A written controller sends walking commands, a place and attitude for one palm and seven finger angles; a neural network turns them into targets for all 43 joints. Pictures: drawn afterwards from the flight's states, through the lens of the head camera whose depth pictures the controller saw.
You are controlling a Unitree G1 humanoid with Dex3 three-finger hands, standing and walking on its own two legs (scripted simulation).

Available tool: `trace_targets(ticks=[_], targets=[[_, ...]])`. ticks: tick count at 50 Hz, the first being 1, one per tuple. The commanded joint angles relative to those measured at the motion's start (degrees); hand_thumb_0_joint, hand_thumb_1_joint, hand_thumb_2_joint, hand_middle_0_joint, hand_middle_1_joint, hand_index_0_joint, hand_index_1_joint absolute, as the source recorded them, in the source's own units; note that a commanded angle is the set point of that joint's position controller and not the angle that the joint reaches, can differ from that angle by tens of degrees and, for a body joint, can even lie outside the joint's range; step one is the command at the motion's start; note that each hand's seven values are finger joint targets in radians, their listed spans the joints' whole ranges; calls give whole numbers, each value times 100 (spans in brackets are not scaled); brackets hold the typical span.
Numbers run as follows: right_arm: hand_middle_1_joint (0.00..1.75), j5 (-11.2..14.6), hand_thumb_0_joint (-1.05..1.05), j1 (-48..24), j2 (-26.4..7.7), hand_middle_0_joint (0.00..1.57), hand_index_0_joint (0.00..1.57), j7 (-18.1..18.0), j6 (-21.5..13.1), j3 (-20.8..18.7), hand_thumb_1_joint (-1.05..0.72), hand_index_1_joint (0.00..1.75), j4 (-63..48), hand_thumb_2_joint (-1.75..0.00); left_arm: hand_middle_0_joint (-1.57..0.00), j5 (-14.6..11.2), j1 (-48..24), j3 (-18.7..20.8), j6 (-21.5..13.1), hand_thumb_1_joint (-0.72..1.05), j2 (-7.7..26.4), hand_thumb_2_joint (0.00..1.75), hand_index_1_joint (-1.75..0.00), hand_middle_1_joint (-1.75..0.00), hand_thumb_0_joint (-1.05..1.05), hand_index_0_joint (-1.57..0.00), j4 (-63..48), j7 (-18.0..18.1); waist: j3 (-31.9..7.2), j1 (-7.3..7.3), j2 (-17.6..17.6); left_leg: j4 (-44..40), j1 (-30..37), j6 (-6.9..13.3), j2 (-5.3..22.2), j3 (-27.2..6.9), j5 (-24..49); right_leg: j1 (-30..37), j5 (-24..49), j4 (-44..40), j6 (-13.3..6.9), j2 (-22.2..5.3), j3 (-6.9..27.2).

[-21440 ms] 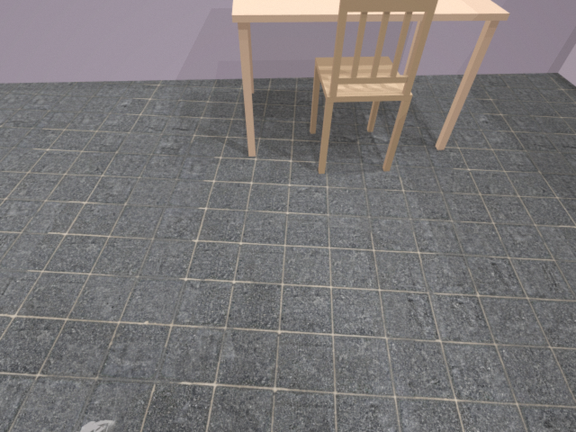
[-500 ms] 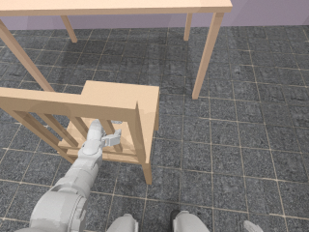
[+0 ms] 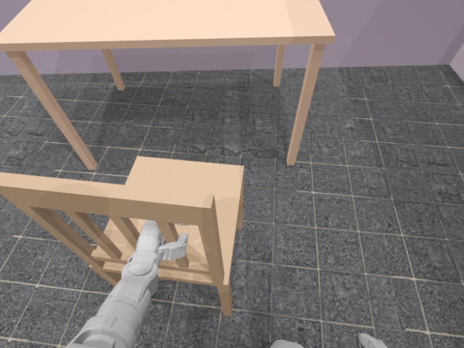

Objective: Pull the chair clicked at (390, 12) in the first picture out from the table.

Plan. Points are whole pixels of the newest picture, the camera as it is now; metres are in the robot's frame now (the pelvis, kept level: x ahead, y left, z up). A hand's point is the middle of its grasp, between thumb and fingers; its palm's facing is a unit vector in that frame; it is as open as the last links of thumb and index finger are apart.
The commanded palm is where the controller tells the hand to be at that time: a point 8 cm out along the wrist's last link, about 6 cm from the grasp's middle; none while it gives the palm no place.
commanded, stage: stop walking, hand still on the chair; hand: left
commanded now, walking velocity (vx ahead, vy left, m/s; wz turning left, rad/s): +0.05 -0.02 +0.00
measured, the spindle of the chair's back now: (135, 239) +0.34 +0.22 -0.10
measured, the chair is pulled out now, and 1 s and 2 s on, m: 0.56 0.58 0.58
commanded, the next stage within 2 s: open the thumb and straighten the fingers in 0.72 s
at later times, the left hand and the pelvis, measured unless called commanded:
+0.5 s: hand (177, 255) +0.29 +0.11 -0.06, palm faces -0.07 -0.99 -0.15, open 5.5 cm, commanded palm +0.28 +0.17 -0.05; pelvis +0.05 +0.01 +0.01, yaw -1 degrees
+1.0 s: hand (175, 253) +0.29 +0.12 -0.06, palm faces -0.05 -0.99 -0.11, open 6.4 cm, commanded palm +0.27 +0.17 -0.04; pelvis +0.05 +0.00 -0.01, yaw +1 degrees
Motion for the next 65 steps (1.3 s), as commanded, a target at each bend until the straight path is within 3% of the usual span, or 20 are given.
trace_targets(ticks=[1,5,9,15,19,22,23,31,40,41,42,43,44,46,48,50,52,53,60,65], targets=[[30,-32,0,-307,-554,20,20,-54,-208,-180,-90,30,-744,-90,-50,107,-1498,-22,-390,90,700,90,-145,-145,0,-50,-1410,99,-1484,225,-412,-829,384,270,351,-475,-958,493,-1846,-1000,-56,-495,657],[30,-42,0,-406,-514,20,20,-71,-242,-157,-90,30,-743,-90,-50,127,-993,-195,-378,90,502,90,-145,-145,0,-50,-1633,100,-1352,273,10,-1096,455,288,490,-523,-460,596,-990,-750,-65,-383,499],[30,-57,0,-404,-539,20,20,-76,-286,-184,-90,30,-726,-90,-50,147,-490,-217,-360,90,509,90,-145,-145,0,-50,-1855,129,-1388,293,-237,-1076,606,234,507,-466,176,798,-146,-669,-80,-389,449],[30,-86,0,-464,-541,20,20,-20,-303,-187,-90,30,-777,-90,-50,158,116,-343,-320,90,422,90,-145,-145,0,-50,-2162,140,-1513,282,-159,-948,876,143,523,-377,1130,996,886,-506,-129,-449,390],[30,-99,0,-494,-530,20,20,-10,-269,-187,-90,30,-810,-90,-50,153,367,-383,-294,90,412,90,-145,-145,0,-50,-2362,148,-1538,272,-57,-916,1011,128,518,-322,1337,996,1140,-511,-146,-481,380],[30,-93,0,-532,-506,20,20,8,-226,-180,-90,30,-881,-90,-50,148,481,-479,-276,90,316,90,-145,-145,0,-50,-2514,141,-1613,258,-242,-874,1048,104,502,-313,1442,1085,1328,-498,-166,-504,377],[30,-85,0,-534,-522,20,20,-3,-229,-183,-90,30,-870,-90,-50,129,542,-461,-277,90,390,90,-145,-145,0,-50,-2585,135,-1608,241,-89,-888,1096,108,500,-272,1532,1066,1409,-498,-160,-504,346],[30,-100,0,-597,-492,20,20,-2,-123,-190,-90,30,-964,-90,-50,121,881,-450,-234,90,376,90,-145,-145,0,-50,-2754,148,-1679,246,-278,-788,1158,83,479,-263,1747,1240,1921,-475,-186,-593,355],[30,-70,0,-617,-506,20,20,-18,-45,-189,-90,30,-976,-90,-50,98,955,-405,-212,90,437,90,-145,-145,0,-50,-2763,174,-1530,255,-223,-879,1066,92,462,-267,1323,1144,1394,-600,-180,-571,362],[30,-82,0,-653,-502,20,20,-13,-47,-205,-90,30,-1017,-90,-50,108,1042,-219,-236,90,614,90,-145,-145,0,-50,-2972,197,-1557,280,-198,-880,1052,105,460,-274,1307,1198,1388,-630,-179,-579,381],[30,235,0,-579,-669,20,20,207,-133,-273,-90,30,-1033,-90,-50,-189,1507,-504,18,78,78,84,-145,-145,0,-50,-2508,19,-1405,-48,-1071,-564,221,81,107,-26,939,804,1056,-261,-77,-355,-170],[30,259,0,-609,-716,20,20,301,-162,-295,-90,30,-1047,-90,-50,-215,1445,-415,40,66,247,78,-145,-145,0,-50,-2708,-103,-1383,18,-1112,-443,-1,91,96,30,758,685,945,-169,-91,-339,-156],[30,250,0,-658,-715,20,20,376,-244,-350,-90,30,-1145,-90,-50,-251,1204,1,-50,54,732,73,-145,-145,0,-50,-3362,-142,-1658,113,-731,-304,-132,101,11,24,594,618,769,-49,-83,-321,-80],[30,182,0,-703,-657,20,20,455,-406,-362,-90,30,-1296,-90,-50,-143,1383,16,-57,30,843,61,-145,-145,0,-50,-4008,-239,-2003,184,38,-29,-273,96,-92,66,596,481,693,215,-127,-296,-32],[30,171,0,-644,-643,20,20,514,-483,-358,-90,30,-1358,-90,-50,-61,1677,-171,69,5,718,49,-145,-145,0,-50,-4182,-296,-1916,116,163,175,-405,82,-69,24,626,115,572,434,-144,-236,-103],[30,158,0,-589,-670,20,20,556,-539,-347,-90,30,-1446,-90,-50,-69,1851,-263,287,-19,579,37,-145,-145,0,-50,-4248,-320,-1969,92,-34,394,-649,90,-87,-6,474,-139,388,631,-107,-201,-194],[30,147,0,-571,-707,20,20,556,-586,-353,-90,30,-1568,-90,-47,-99,1924,-241,516,-43,583,26,-138,-138,0,-47,-4443,-318,-2118,116,17,565,-834,87,-119,-20,333,-272,217,780,-95,-190,-217],[30,166,0,-546,-750,20,20,535,-583,-341,-90,30,-1577,-90,-45,-152,1722,-86,631,-55,763,20,-130,-130,0,-45,-4538,-293,-2047,21,-301,603,-941,101,-96,-82,204,-394,49,798,-70,-157,-235],[30,122,0,-464,-782,20,20,373,-717,-304,-90,30,-1774,-90,-27,-167,1566,-246,1123,-55,607,20,-80,-80,0,-27,-5183,-289,-2371,-2,-230,972,-1080,132,-151,-145,201,-607,-61,1090,-32,-157,-311],[30,99,0,-388,-775,20,20,330,-810,-285,-90,30,-1855,-90,-15,-152,2070,-299,1333,-55,560,20,-43,-43,0,-15,-5425,-315,-2391,14,-366,1130,-1149,130,-155,-174,416,-654,194,1227,-21,-157,-373]])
